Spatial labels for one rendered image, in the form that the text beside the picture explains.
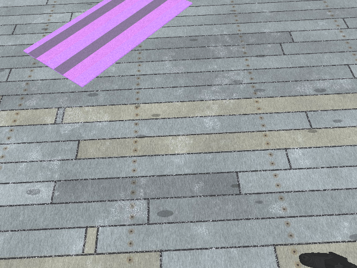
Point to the robot right hand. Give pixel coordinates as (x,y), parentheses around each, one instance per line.
(325,260)

